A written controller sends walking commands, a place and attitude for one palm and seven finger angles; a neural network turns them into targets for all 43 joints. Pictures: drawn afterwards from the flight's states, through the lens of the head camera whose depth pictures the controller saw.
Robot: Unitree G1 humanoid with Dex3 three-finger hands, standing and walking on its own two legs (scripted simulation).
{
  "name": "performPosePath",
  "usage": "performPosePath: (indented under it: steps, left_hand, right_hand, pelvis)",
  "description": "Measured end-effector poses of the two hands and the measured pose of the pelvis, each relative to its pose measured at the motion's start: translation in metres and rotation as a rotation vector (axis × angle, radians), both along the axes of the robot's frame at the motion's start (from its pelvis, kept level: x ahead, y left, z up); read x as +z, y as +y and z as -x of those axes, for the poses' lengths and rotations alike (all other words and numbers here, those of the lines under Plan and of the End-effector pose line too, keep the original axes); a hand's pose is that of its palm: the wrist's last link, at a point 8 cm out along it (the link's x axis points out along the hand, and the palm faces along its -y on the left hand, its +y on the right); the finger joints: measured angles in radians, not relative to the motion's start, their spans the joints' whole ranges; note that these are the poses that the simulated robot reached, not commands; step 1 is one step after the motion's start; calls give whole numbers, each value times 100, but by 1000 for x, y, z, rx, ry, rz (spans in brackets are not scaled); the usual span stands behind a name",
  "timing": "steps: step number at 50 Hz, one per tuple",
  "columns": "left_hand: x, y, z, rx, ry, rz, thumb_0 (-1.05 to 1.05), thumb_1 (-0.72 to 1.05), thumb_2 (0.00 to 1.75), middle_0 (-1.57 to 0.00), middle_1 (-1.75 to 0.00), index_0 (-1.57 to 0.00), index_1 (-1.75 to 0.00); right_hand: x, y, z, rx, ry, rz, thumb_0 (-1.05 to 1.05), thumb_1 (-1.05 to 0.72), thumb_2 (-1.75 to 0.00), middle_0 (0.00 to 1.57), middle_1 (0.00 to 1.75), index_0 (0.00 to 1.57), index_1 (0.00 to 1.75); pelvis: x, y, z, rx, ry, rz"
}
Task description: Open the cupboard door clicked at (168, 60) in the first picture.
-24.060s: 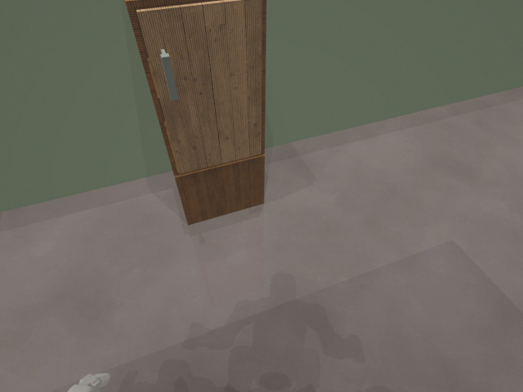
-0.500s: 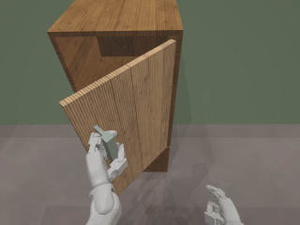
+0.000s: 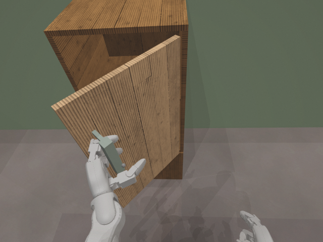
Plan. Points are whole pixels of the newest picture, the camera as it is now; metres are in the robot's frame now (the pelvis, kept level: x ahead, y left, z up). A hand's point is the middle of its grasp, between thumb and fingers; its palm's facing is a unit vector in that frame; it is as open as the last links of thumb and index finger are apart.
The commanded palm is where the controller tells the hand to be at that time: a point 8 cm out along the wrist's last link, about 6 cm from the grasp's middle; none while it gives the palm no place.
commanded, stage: open thumb and fingers to let go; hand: left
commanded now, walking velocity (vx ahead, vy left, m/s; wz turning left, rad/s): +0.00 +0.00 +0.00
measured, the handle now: (108, 152) +0.33 +0.15 +0.06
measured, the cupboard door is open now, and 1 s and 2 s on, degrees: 48 52 50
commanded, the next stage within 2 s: slide the hand sideways off the handle in 0.42 s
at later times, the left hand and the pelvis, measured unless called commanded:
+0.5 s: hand (117, 170) +0.27 +0.11 +0.06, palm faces +0.33 -0.95 +0.00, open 15.7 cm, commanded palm +0.23 +0.16 +0.06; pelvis -0.02 +0.05 -0.01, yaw -1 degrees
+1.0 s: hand (109, 193) +0.22 +0.12 +0.06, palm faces -0.07 -1.00 +0.01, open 16.3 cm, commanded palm +0.20 +0.18 +0.06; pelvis -0.02 +0.08 -0.01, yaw -3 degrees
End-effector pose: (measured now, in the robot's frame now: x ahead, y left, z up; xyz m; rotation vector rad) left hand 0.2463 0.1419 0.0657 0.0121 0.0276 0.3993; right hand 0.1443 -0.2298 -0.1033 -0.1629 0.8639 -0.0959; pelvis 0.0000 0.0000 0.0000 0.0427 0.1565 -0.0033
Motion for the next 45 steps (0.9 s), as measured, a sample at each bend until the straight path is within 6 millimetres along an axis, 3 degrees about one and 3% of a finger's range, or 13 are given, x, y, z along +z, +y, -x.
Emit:
performPosePath:
  steps: [6,13,27,30,34,37,41,45]
  left_hand:
    - [-1,-1,3,-11,-8,2,0,-27,40,-29,-119,-30,-120]
    - [-2,10,10,11,-8,8,-1,-44,32,-26,-101,-27,-101]
    - [-4,17,7,-75,-31,2,-2,-50,30,-21,-46,-20,-46]
    - [-5,21,8,-197,-47,-31,-2,-50,30,-18,-40,-16,-39]
    - [-5,33,16,-459,-50,-87,-2,-50,30,-16,-35,-10,-32]
    - [-4,31,22,-566,-47,-19,-2,-50,30,-15,-33,-9,-30]
    - [-1,25,28,-542,-53,82,-2,-50,30,-14,-31,-11,-30]
    - [0,26,33,-488,-69,53,-2,-50,30,-15,-30,-14,-30]
  right_hand:
    - [3,9,-1,1,-28,-7,2,-90,-90,20,30,20,30]
    - [7,26,-1,16,-49,-6,2,-90,-90,20,30,20,30]
    - [10,66,2,28,-78,-2,2,-90,-90,20,30,20,30]
    - [9,73,7,34,-76,-10,2,-90,-90,20,30,20,30]
    - [8,79,15,27,-76,-14,2,-90,-90,20,30,20,30]
    - [10,82,20,5,-97,-17,2,-90,-90,20,30,20,30]
    - [17,87,22,-7,-128,-15,2,-90,-90,20,30,20,30]
    - [21,91,20,12,-147,-15,2,-90,-90,20,30,20,30]
  pelvis:
    - [-1,6,3,-5,-3,5]
    - [-2,19,8,-5,-10,16]
    - [-8,52,17,-16,-8,47]
    - [-10,57,18,-16,-10,47]
    - [-10,66,21,-16,-23,55]
    - [-9,73,22,-20,-36,62]
    - [-9,80,23,-31,-40,62]
    - [-11,83,24,-39,-30,57]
